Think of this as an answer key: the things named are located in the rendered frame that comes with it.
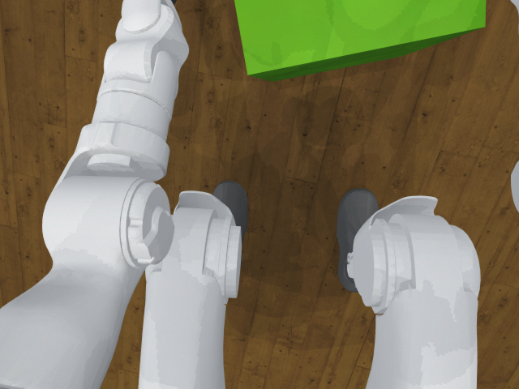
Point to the robot left foot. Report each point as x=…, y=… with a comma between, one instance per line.
x=234, y=197

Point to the robot left forearm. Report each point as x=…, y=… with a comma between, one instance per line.
x=135, y=102

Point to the robot left upper arm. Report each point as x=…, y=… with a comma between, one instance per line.
x=102, y=233

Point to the left robot thigh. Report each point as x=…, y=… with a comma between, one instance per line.
x=184, y=314

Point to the carton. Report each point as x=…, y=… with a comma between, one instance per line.
x=283, y=39

